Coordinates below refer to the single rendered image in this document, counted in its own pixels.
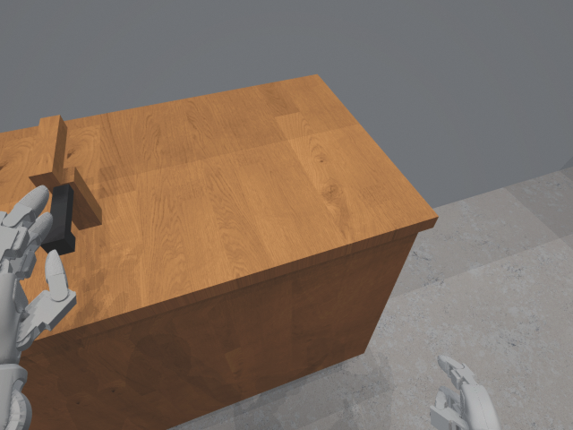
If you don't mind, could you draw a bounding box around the robot left hand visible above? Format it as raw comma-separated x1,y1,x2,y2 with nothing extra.
0,185,77,365

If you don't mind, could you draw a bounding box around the tap lever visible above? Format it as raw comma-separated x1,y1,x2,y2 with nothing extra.
41,184,75,255

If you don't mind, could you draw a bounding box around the counter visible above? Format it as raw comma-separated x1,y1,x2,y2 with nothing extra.
0,74,439,430

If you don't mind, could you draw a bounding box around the robot left forearm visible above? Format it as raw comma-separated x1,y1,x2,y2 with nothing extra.
0,364,32,430

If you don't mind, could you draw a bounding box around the robot right hand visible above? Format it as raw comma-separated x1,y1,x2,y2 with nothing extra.
430,355,502,430

